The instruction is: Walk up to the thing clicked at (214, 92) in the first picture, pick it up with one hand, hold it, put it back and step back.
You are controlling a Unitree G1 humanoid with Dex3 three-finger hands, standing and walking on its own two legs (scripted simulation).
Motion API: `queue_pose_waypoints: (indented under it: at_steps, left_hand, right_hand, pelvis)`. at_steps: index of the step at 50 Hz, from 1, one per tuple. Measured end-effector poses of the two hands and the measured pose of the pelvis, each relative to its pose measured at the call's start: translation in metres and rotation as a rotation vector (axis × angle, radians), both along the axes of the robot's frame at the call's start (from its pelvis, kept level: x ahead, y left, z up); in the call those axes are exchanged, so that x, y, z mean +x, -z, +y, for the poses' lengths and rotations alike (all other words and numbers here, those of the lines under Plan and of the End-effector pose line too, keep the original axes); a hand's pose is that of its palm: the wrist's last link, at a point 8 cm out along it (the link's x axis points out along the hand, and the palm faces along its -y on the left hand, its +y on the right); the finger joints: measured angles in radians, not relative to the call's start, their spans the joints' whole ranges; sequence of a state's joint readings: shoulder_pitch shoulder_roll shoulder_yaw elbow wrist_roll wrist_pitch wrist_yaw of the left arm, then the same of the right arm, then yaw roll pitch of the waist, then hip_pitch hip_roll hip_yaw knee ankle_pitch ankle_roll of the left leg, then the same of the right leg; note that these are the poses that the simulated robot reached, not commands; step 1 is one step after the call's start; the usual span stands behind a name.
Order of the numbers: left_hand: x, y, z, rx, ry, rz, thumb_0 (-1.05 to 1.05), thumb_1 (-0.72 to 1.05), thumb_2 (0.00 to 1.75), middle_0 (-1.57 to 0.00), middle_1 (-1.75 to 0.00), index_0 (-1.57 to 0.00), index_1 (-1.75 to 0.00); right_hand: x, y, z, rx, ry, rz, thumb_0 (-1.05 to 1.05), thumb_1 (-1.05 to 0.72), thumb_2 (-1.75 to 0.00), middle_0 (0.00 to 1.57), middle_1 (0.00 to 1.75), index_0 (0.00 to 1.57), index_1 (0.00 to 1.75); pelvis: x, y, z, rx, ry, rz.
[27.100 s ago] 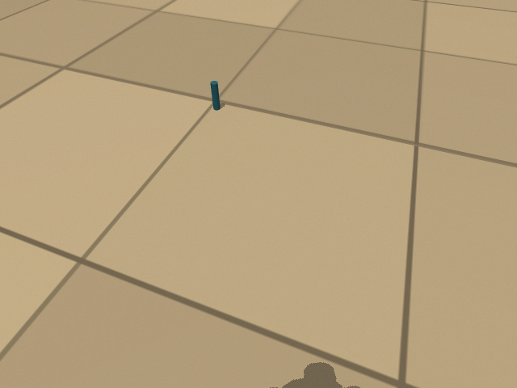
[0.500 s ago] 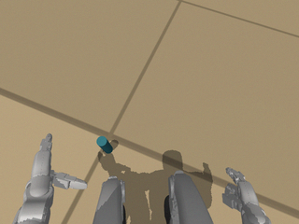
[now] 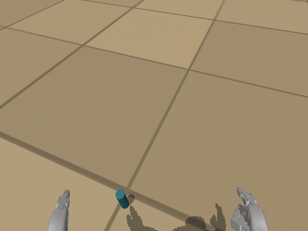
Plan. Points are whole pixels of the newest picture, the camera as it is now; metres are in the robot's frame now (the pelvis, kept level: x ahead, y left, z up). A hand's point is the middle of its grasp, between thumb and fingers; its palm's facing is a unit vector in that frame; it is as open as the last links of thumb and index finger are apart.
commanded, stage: home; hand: left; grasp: from the side
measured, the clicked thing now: (122, 199) +0.41 +0.18 -0.62
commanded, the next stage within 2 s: stand in 1.64 s
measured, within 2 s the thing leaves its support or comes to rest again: neither
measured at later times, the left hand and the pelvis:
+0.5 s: hand (84, 229) +0.17 +0.18 -0.05, palm faces +0.11 -0.95 -0.29, open 17.6 cm; pelvis +0.00 +0.00 +0.01, yaw +1 degrees
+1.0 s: hand out of the picture +0.16 +0.18 -0.05, palm faces +0.12 -0.95 -0.28, open 17.6 cm; pelvis -0.01 -0.01 +0.01, yaw +1 degrees
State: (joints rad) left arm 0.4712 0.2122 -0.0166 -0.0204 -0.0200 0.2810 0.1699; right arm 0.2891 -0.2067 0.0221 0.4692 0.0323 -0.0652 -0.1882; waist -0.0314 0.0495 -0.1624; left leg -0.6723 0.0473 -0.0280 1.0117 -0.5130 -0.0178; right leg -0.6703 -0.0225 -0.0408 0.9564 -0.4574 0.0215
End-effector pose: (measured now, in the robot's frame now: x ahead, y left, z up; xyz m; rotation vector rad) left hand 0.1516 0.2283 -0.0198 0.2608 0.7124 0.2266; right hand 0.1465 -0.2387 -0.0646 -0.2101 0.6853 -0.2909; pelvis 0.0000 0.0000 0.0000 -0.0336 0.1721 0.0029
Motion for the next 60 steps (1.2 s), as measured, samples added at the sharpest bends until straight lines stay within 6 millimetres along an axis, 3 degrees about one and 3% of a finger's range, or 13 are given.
queue_pose_waypoints:
  at_steps: [10,29,60]
  left_hand:
    - [-0.014,0.003,0.002,-0.019,-0.023,0.025,-0.01,-0.56,0.04,-0.06,-0.05,-0.05,-0.05]
    - [-0.009,0.000,-0.003,-0.022,-0.002,0.022,-0.01,-0.58,0.04,-0.05,-0.05,-0.05,-0.05]
    - [-0.017,-0.003,-0.004,-0.030,-0.006,0.002,-0.01,-0.56,0.04,-0.05,-0.05,-0.05,-0.05]
  right_hand:
    - [0.014,-0.015,0.006,-0.022,-0.070,-0.055,0.01,-0.90,-0.90,0.21,0.30,0.21,0.30]
    - [-0.008,-0.006,0.000,-0.018,-0.040,0.010,0.01,-0.90,-0.90,0.21,0.30,0.21,0.30]
    - [-0.008,-0.011,-0.001,-0.025,-0.063,-0.019,0.01,-0.90,-0.90,0.21,0.30,0.21,0.30]
  pelvis:
    - [-0.004,-0.005,-0.001,0.001,-0.011,-0.028]
    - [-0.003,-0.009,-0.003,0.001,-0.007,-0.042]
    - [-0.012,-0.010,-0.006,0.004,-0.009,-0.053]
